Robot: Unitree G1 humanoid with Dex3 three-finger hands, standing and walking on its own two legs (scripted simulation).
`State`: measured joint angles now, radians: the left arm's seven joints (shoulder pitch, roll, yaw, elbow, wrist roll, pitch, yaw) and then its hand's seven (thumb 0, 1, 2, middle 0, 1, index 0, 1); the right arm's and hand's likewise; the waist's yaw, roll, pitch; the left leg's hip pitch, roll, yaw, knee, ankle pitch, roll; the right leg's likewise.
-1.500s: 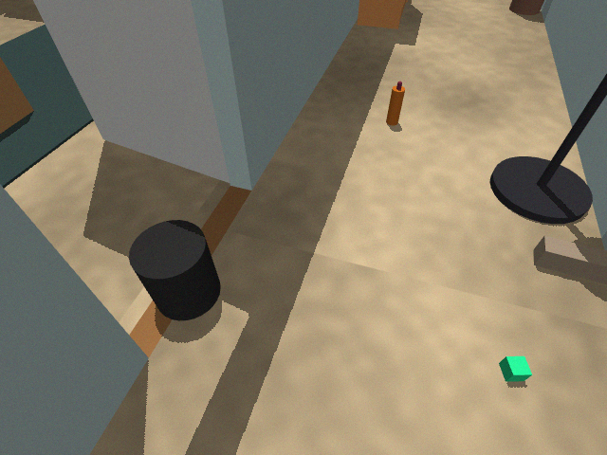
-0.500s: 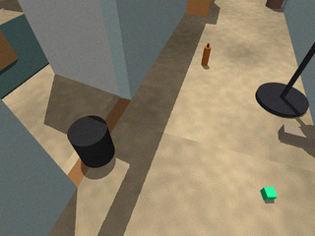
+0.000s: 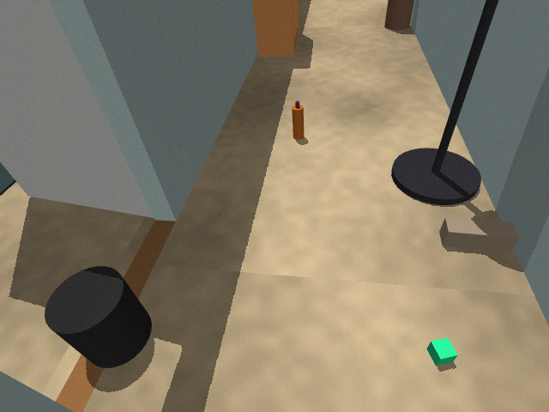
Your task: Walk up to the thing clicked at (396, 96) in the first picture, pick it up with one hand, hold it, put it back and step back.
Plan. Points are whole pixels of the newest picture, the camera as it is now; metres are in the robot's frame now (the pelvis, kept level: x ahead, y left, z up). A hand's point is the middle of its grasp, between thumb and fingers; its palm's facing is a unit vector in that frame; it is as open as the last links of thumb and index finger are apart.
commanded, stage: walk up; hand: left
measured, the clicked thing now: (298, 119) +1.94 -0.07 -0.62
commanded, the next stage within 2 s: none
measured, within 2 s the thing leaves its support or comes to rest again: neither
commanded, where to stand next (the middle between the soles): +1.58 -0.21 m, yaw -10 degrees
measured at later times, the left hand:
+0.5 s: hand (166, 333) +0.32 +0.25 -0.15, palm faces -0.09 -0.93 -0.35, open 7.4 cm
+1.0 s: hand (242, 172) +0.76 +0.13 -0.10, palm faces -0.21 -0.89 -0.40, open 7.3 cm
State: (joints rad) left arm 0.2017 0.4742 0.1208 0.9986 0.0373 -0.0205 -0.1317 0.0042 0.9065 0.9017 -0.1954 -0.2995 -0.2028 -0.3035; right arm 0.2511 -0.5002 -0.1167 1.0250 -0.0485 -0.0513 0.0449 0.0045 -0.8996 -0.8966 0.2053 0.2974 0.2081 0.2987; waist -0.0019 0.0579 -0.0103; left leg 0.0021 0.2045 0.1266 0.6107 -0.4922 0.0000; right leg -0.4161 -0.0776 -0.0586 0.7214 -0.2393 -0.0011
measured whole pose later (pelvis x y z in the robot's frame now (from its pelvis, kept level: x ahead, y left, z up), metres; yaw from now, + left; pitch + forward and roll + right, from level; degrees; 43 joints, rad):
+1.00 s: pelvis +0.58 -0.11 +0.00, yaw -11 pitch -3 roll +1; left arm 0.15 0.40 0.07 0.87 0.01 -0.09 -0.09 0.00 0.91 0.90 -0.20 -0.30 -0.20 -0.30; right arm 0.36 -0.43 -0.07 0.92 0.00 -0.05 0.05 0.01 -0.90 -0.90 0.20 0.30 0.21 0.30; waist -0.03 0.05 0.07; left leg -0.08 0.09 0.06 0.91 -0.51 0.01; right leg -0.44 -0.03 -0.07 0.69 -0.21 -0.04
